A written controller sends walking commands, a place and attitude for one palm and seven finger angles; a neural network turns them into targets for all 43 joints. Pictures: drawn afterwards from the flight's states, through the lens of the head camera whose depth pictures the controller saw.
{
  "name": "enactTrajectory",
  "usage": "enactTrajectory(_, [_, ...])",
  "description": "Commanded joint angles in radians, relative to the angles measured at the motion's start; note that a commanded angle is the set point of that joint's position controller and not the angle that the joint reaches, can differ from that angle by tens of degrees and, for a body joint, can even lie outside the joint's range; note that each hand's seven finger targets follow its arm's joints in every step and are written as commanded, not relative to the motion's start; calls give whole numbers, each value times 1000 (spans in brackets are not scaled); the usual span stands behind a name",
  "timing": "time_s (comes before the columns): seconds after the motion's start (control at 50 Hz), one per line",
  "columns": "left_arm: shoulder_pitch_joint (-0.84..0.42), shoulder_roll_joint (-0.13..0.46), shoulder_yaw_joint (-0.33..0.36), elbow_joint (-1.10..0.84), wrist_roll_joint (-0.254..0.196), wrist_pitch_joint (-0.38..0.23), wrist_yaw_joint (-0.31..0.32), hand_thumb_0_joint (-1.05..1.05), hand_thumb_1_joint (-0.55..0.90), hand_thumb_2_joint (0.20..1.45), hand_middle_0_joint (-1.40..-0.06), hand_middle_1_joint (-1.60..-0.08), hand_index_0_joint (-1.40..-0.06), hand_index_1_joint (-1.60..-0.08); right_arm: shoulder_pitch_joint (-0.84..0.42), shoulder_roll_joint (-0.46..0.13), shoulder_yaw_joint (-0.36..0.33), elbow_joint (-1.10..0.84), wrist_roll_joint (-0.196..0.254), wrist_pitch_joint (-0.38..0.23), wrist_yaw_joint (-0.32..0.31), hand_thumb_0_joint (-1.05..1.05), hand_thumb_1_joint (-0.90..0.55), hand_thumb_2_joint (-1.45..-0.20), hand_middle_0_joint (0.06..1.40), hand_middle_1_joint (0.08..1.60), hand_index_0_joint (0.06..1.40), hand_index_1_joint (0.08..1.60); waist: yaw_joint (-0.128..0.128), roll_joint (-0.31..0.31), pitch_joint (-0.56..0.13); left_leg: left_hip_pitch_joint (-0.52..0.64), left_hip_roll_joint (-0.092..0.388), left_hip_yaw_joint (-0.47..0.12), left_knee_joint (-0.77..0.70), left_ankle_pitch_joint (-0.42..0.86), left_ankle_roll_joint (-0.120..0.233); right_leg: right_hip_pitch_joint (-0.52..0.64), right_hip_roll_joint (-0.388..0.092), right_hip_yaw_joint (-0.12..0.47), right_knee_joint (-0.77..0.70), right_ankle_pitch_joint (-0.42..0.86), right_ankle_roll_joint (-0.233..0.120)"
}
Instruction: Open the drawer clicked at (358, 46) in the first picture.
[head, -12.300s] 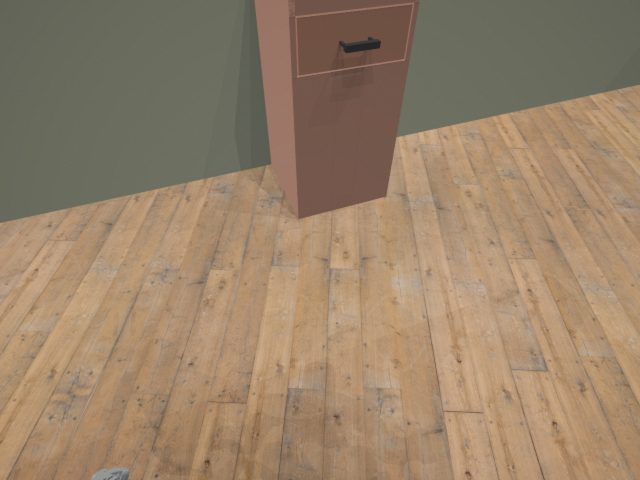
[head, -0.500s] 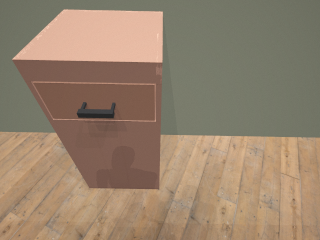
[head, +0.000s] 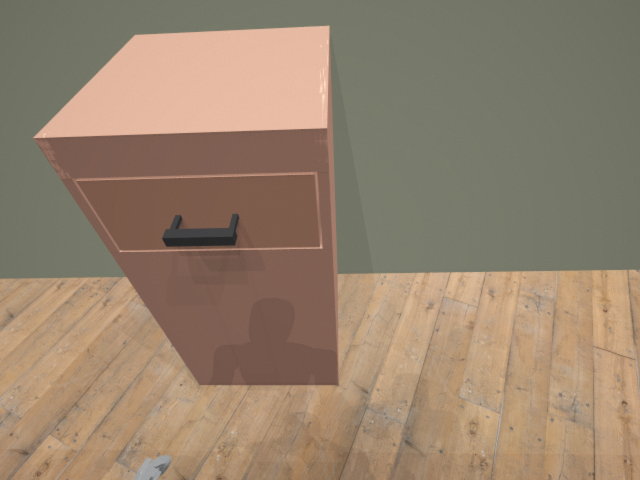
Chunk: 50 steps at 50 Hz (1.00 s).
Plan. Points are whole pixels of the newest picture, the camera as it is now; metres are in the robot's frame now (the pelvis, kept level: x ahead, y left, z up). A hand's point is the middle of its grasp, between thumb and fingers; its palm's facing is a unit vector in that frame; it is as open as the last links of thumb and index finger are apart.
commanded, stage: raise the hand with hooked fingers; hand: left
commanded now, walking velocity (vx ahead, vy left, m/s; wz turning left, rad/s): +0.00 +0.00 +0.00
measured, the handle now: (203, 228) +0.52 +0.25 +0.00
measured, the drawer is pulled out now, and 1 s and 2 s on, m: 0.00 0.00 0.00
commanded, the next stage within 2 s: move the hooked fingers above the handle in 1.74 s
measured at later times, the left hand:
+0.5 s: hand (169, 424) +0.19 +0.21 -0.02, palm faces +0.05 -0.08 -1.00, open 9.9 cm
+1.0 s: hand (160, 339) +0.27 +0.22 +0.06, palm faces +0.08 -0.10 -0.99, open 12.8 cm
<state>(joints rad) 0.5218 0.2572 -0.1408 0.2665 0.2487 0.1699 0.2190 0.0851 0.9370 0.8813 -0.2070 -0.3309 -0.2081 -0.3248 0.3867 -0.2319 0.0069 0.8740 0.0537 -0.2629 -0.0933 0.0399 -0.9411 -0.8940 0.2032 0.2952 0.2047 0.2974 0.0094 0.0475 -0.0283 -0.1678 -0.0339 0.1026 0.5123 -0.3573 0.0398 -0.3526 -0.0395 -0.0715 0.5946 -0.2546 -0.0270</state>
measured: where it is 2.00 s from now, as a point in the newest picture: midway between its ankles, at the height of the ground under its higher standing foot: outside the picture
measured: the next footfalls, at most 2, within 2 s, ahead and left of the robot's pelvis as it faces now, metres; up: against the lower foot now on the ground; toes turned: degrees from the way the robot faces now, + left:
none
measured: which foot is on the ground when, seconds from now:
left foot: down 0.00-1.00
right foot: down 0.00-1.00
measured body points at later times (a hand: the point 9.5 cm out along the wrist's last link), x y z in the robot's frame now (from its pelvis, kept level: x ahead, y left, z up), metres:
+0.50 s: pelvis +0.01 -0.03 -0.02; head +0.03 -0.05 +0.42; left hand +0.19 +0.21 +0.04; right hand +0.28 -0.20 -0.09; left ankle -0.05 +0.10 -0.73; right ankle +0.04 -0.10 -0.73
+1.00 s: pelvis +0.00 +0.00 +0.00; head +0.01 -0.04 +0.45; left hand +0.26 +0.22 +0.11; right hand +0.19 -0.25 -0.10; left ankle -0.05 +0.10 -0.73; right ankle +0.04 -0.10 -0.73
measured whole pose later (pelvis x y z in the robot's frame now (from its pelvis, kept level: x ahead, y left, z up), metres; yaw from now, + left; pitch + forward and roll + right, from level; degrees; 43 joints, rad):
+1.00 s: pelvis +0.00 +0.00 +0.00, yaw -2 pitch +2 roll +1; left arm 0.14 0.38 -0.09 -0.03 0.99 0.12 0.24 0.00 -0.25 0.41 -0.30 -1.05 -0.31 -1.04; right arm 0.13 -0.28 -0.04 0.63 -0.01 0.08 -0.01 0.02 -0.91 -0.89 0.20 0.29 0.20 0.30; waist 0.07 0.07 -0.02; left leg -0.19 -0.03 0.06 0.51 -0.36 0.04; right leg -0.37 0.00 -0.03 0.56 -0.23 -0.03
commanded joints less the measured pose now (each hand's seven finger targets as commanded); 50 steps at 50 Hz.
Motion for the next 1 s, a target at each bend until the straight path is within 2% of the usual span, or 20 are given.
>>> enactTrajectory(0.0, [-195, -23, -111, -399, 395, -95, 110, 0, 690, 810, -215, -435, -215, -435, -231, -152, -49, -341, -74, -81, 27, 0, -900, -900, 200, 300, 200, 300, -36, -193, -58, -204, -2, -151, 15, 107, -11, -94, 55, 104, -55, -173, -32])
enactTrajectory(0.02, [-18, -31, -84, -340, 481, -89, 142, 0, 667, 800, -217, -450, -217, -450, -274, -151, -64, -394, -94, -40, 49, 0, -900, -900, 200, 300, 200, 300, 16, -198, -65, -217, -8, -138, 31, 119, -17, -76, 53, 107, -69, -203, -39])
enactTrajectory(0.06, [218, -20, -42, -251, 636, -104, 179, 0, 620, 780, -220, -480, -220, -480, -333, -153, -74, -451, -118, 80, 100, 0, -900, -900, 200, 300, 200, 300, 74, -287, -17, -297, -11, -106, 47, 139, -25, -46, 57, 146, -75, -140, -55])
enactTrajectory(0.08, [284, 8, 6, -208, 682, -126, 185, 0, 597, 770, -222, -495, -222, -495, -347, -150, -70, -463, -109, 140, 128, 0, -900, -900, 200, 300, 200, 300, 108, -318, 2, -366, -12, -97, 50, 162, -32, -13, 57, 171, -48, -52, -58])
enactTrajectory(0.1, [268, 9, 12, -246, 718, -160, 193, 0, 573, 760, -223, -510, -223, -510, -382, -139, -62, -497, -100, 188, 151, 0, -900, -900, 200, 300, 200, 300, 116, -318, -39, -375, -9, -80, 50, 188, -38, 29, 56, 172, -10, 37, -59])
enactTrajectory(0.18, [155, 127, 122, -443, 830, -215, 276, 0, 480, 720, -230, -570, -230, -570, -458, -105, -54, -556, -92, 298, 198, 0, -900, -900, 200, 300, 200, 300, 161, -66, -153, -344, -22, -63, 90, 260, -41, 87, 65, 215, 78, 182, -76])
enactTrajectory(0.2, [103, 112, 105, -479, 849, -206, 298, 0, 457, 710, -232, -585, -232, -585, -459, -98, -54, -565, -94, 316, 202, 0, -900, -900, 200, 300, 200, 300, 150, -20, -178, -323, -22, -63, 100, 265, -39, 59, 69, 224, 84, 199, -78])
enactTrajectory(0.26, [-72, 130, 111, -500, 899, -197, 353, 0, 387, 680, -237, -630, -237, -630, -424, -82, -58, -542, -105, 319, 190, 0, -900, -900, 200, 300, 200, 300, 114, -45, -281, -288, -21, -74, 154, 284, -29, 10, 72, 283, 99, 264, -68])
enactTrajectory(0.28, [-183, 161, 128, -547, 923, -192, 369, 0, 363, 670, -238, -645, -238, -645, -416, -85, -63, -524, -117, 320, 184, 0, -900, -900, 200, 300, 200, 300, 91, -44, -295, -265, -25, -98, 181, 276, -25, -30, 72, 307, 99, 235, -65])
enactTrajectory(0.3, [-253, 155, 106, -537, 930, -186, 372, 0, 340, 660, -240, -660, -240, -660, -432, -80, -61, -512, -122, 315, 178, 0, -900, -900, 200, 300, 200, 300, 66, -58, -261, -274, -28, -95, 191, 178, -16, -85, 57, 312, 67, 102, -55])
enactTrajectory(0.32, [-267, 163, 115, -537, 944, -195, 371, 0, 317, 650, -242, -675, -242, -675, -423, -76, -65, -512, -125, 300, 174, 0, -900, -900, 200, 300, 200, 300, 63, -34, -275, -234, -32, -96, 210, 189, -13, -108, 60, 311, 60, 64, -58])
enactTrajectory(0.38, [-330, 181, 115, -632, 876, -192, 341, 0, 247, 620, -247, -720, -247, -720, -427, -83, -65, -500, -131, 298, 150, 0, -900, -900, 200, 300, 200, 300, 35, 9, -341, -187, -35, -113, 231, 286, 1, -48, 59, 268, 83, 244, -48])
enactTrajectory(0.42, [-288, 155, 92, -563, 822, -174, 290, 0, 200, 600, -250, -750, -250, -750, -422, -79, -58, -486, -123, 290, 139, 0, -900, -900, 200, 300, 200, 300, 18, -60, -284, -231, -26, -104, 198, 251, 5, 8, 49, 232, 52, 266, -27])
enactTrajectory(0.48, [-229, 150, 83, -484, 789, -119, 206, 0, 130, 570, -255, -795, -255, -795, -443, -78, -40, -481, -105, 301, 124, 0, -900, -900, 200, 300, 200, 300, 43, -117, -207, -293, -22, -100, 129, 212, 0, 100, 44, 221, 7, 244, -17])
enactTrajectory(0.56, [-199, 210, 120, -479, 780, -100, 125, 0, 37, 530, -262, -855, -262, -855, -436, -74, -22, -479, -88, 297, 116, 0, -900, -900, 200, 300, 200, 300, 86, -124, -199, -291, -9, -87, 49, 208, -7, 199, 33, 205, -27, 201, -17])
enactTrajectory(0.64, [-241, 251, 177, -522, 782, -118, 117, 0, -57, 490, -268, -915, -268, -915, -427, -79, -29, -470, -83, 294, 110, 0, -900, -900, 200, 300, 200, 300, 106, -78, -212, -269, -4, -90, 6, 234, -6, 249, 30, 196, -40, 204, -24])
enactTrajectory(0.74, [-371, 261, 194, -554, 774, -128, 146, 0, -173, 440, -277, -990, -277, -990, -407, -91, -58, -447, -78, 284, 101, 0, -900, -900, 200, 300, 200, 300, 90, -33, -233, -208, -4, -94, -15, 266, -4, 239, 32, 172, -54, 207, -28])
enactTrajectory(0.8, [-430, 259, 178, -549, 761, -114, 140, 0, -243, 410, -282, -1035, -282, -1035, -409, -99, -64, -437, -69, 280, 95, 0, -900, -900, 200, 300, 200, 300, 83, -48, -235, -183, -3, -97, -32, 279, -5, 239, 30, 150, -60, 203, -24])
enactTrajectory(0.92, [-559, 274, 145, -501, 742, -63, 66, 0, -383, 350, -292, -1125, -292, -1125, -420, -112, -58, -420, -53, 288, 81, 0, -900, -900, 200, 300, 200, 300, 79, -41, -163, -148, 4, -95, -89, 272, -8, 237, 31, 115, -102, 162, -24])
enactTrajectory(0.98, [-636, 308, 156, -499, 743, -47, 25, 0, -453, 320, -297, -1170, -297, -1170, -425, -114, -50, -421, -50, 295, 76, 0, -900, -900, 200, 300, 200, 300, 84, -29, -179, -116, 7, -98, -112, 296, -9, 270, 36, 104, -115, 180, -25])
